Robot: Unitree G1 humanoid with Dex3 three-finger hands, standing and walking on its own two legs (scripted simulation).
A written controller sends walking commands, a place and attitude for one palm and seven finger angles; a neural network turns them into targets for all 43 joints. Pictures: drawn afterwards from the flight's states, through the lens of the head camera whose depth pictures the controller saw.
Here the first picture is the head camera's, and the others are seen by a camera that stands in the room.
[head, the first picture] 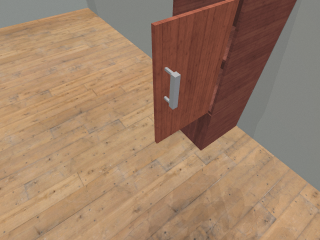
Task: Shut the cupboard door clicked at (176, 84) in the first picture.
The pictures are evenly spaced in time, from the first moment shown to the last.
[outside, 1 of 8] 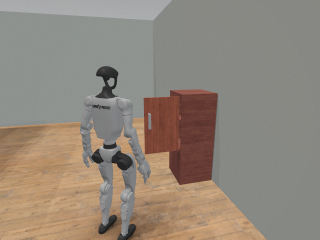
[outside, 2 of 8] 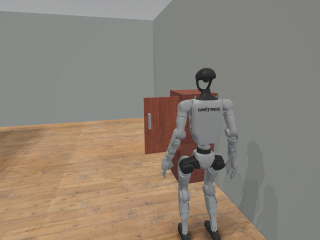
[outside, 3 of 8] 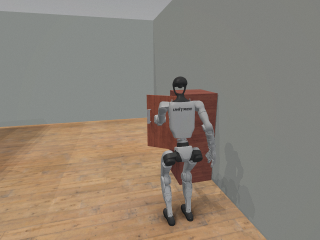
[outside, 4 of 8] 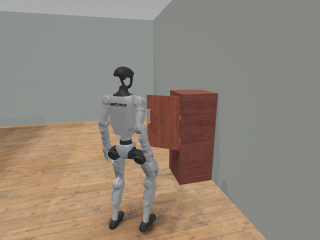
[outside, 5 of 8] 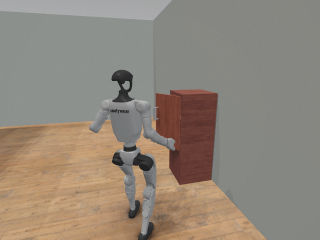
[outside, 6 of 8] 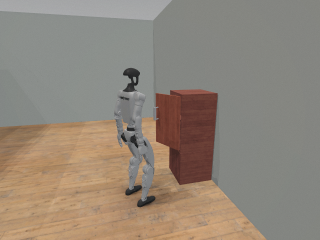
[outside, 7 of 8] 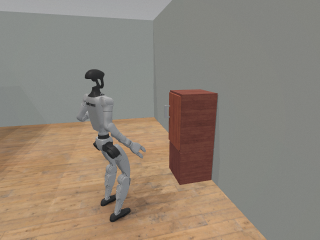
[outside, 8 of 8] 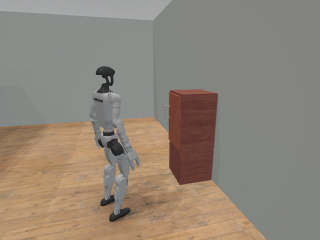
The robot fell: no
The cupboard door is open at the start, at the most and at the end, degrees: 90 90 0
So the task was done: yes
